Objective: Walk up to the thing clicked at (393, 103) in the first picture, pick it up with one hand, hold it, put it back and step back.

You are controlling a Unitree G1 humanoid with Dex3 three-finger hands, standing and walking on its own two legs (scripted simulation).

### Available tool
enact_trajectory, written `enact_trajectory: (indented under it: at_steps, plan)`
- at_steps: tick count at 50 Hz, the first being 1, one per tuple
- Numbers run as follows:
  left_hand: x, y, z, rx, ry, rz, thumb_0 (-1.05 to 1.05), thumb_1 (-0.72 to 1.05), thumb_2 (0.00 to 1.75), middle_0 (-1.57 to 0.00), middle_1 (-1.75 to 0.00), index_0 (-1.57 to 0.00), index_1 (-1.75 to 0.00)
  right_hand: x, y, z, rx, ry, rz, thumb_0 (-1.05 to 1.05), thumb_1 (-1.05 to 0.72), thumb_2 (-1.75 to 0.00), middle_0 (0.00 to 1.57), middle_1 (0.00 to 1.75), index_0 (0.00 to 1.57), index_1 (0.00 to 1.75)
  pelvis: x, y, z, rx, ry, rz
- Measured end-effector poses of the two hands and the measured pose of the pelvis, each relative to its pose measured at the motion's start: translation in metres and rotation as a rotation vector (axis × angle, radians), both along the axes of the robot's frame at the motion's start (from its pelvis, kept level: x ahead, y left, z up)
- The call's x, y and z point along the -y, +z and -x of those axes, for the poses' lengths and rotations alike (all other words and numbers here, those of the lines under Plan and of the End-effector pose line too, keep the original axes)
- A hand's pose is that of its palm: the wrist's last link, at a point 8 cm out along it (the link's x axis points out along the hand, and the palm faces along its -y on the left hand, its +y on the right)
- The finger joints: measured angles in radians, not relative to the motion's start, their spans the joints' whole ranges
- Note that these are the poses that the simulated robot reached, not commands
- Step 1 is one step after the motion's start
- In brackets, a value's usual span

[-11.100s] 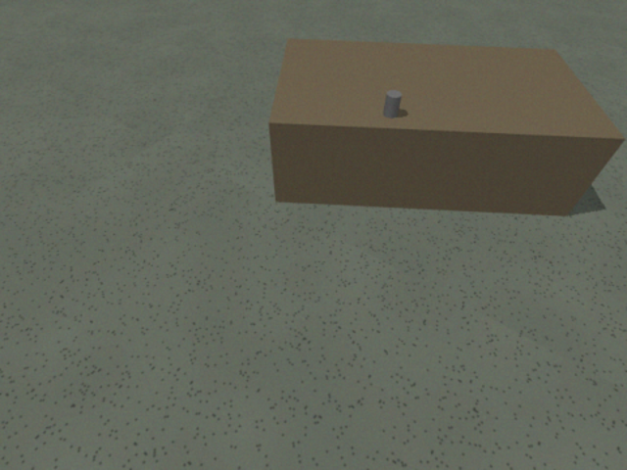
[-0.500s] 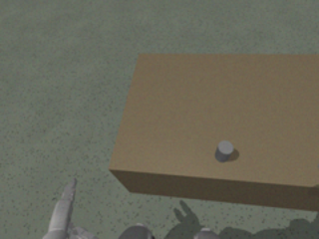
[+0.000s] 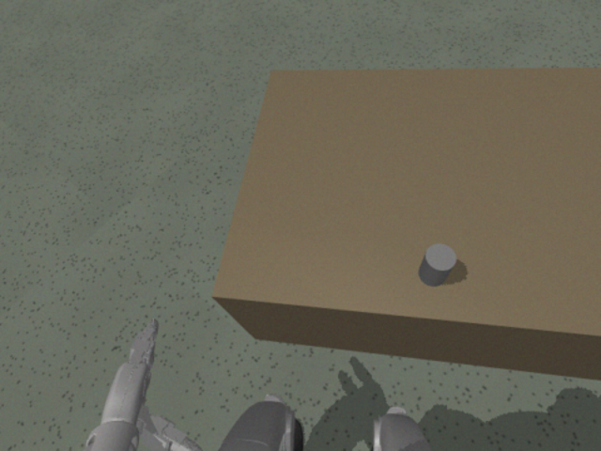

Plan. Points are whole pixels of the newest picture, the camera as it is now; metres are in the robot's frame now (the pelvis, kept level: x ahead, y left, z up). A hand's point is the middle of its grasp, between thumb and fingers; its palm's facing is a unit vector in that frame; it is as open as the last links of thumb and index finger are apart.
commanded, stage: approach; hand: right
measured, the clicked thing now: (436, 265) +0.46 -0.18 -0.25
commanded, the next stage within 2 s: close in in 0.40 s
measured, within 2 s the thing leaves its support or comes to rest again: neither
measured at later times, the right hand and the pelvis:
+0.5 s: hand (503, 275) +0.42 -0.28 -0.19, palm faces +0.11 +0.99 +0.05, open 17.7 cm; pelvis -0.05 +0.00 -0.14, yaw +4 degrees
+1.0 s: hand (450, 276) +0.43 -0.20 -0.24, palm faces +0.09 +1.00 +0.04, open 17.5 cm; pelvis -0.06 +0.00 -0.18, yaw +4 degrees
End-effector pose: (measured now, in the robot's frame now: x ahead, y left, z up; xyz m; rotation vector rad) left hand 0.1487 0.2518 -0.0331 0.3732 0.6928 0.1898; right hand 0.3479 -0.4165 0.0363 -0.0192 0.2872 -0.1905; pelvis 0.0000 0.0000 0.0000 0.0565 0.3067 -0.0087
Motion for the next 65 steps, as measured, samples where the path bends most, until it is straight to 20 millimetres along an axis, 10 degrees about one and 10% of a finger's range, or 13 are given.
enact_trajectory:
  at_steps: [9, 18, 32, 65]
  plan:
    - [0.001, 0.008, -0.008, 0.165, -0.078, -0.098, -0.01, -0.55, 0.07, -0.06, -0.04, -0.04, -0.05, -0.034, -0.086, -0.01, 0.16, 0.018, -0.077, -0.01, 0.59, -0.05, 0.05, 0.06, 0.05, 0.06, -0.001, -0.044, 0.015, -0.088, 0.008, -0.012]
    - [-0.014, -0.015, 0.027, 0.123, -0.085, -0.257, -0.01, -0.54, 0.06, -0.05, -0.04, -0.04, -0.05, -0.06, -0.179, -0.024, 0.233, 0.047, -0.057, -0.01, 0.6, -0.03, 0.06, 0.05, 0.06, 0.05, -0.001, -0.101, 0.034, -0.171, 0.025, -0.044]
    - [-0.006, -0.013, 0.043, 0.24, -0.145, -0.415, -0.01, -0.54, 0.05, -0.06, -0.05, -0.06, -0.05, -0.106, -0.279, -0.05, 0.197, 0.053, -0.087, -0.01, 0.6, -0.04, 0.05, 0.05, 0.05, 0.05, 0.001, -0.168, 0.056, -0.24, 0.052, -0.063]
    - [-0.014, 0.016, 0.052, 0.321, -0.138, -0.471, -0.01, -0.54, 0.06, -0.06, -0.05, -0.06, -0.05, -0.178, -0.273, -0.055, 0.22, 0.067, -0.043, -0.01, 0.55, -0.06, 0.04, 0.06, 0.04, 0.06, -0.004, -0.175, 0.059, -0.237, 0.047, -0.034]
